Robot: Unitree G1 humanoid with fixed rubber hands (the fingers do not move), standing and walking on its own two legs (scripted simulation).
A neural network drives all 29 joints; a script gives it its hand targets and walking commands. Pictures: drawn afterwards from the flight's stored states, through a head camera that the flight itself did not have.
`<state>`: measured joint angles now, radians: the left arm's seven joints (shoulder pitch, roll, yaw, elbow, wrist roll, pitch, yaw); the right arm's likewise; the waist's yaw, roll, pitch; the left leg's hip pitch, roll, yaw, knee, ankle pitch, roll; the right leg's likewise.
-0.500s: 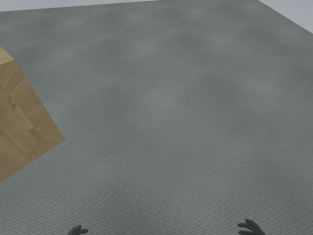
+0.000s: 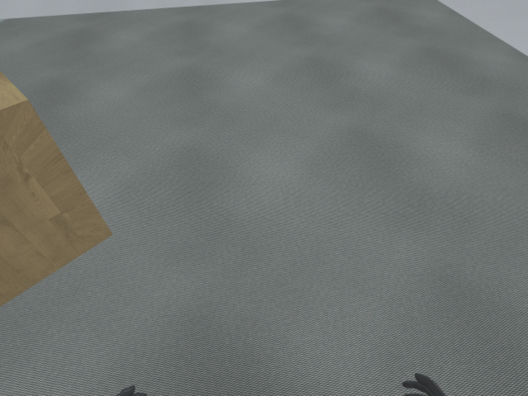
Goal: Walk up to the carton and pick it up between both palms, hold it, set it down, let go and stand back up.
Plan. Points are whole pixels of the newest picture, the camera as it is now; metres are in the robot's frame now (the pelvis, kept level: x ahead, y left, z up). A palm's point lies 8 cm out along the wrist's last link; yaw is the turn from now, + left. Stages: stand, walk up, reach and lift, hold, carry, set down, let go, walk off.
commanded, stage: stand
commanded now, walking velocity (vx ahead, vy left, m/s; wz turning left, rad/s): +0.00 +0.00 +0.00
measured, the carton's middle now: out of the picture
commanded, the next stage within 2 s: walk up in 0.26 s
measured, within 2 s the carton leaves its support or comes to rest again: neither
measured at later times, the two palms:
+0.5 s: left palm out of the picture +0.08 +0.26 -0.10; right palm out of the picture +0.09 -0.25 -0.10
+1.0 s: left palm out of the picture +0.07 +0.46 -0.12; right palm (309, 344) +0.22 -0.06 -0.09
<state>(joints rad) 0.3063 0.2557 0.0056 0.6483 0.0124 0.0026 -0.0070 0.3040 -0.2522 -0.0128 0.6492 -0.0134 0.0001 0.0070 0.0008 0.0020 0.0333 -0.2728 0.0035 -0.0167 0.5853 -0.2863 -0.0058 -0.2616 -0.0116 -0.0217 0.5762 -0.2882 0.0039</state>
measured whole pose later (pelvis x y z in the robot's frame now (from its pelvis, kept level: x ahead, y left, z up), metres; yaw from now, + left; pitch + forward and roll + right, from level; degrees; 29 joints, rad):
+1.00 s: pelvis +0.07 +0.18 -0.01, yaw +21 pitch -4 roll -1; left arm 0.31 0.32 0.05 0.68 0.03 0.00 0.00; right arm 0.34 -0.27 -0.04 0.69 -0.02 0.01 0.05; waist -0.05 -0.06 0.08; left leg -0.33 0.00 -0.01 0.68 -0.27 0.04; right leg -0.42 -0.11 -0.08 1.19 -0.53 -0.03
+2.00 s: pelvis +0.29 +0.49 +0.01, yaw +44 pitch -3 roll -2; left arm 0.36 0.28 0.05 0.61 0.03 -0.02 0.00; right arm 0.39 -0.27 -0.06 0.74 -0.03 0.00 0.03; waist -0.06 -0.02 0.07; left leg -0.20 -0.06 0.01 0.50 -0.24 0.09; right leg -0.52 -0.09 -0.03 1.06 -0.31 -0.01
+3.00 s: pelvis +0.35 +0.73 +0.00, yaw +43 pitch -3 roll -1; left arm 0.40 0.26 0.03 0.61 0.02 0.02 0.02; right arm 0.26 -0.26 -0.01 0.71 -0.02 0.04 -0.01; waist -0.03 0.00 0.07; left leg -0.33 0.05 0.13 0.60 -0.23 0.06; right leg -0.38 -0.01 0.00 0.88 -0.48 0.02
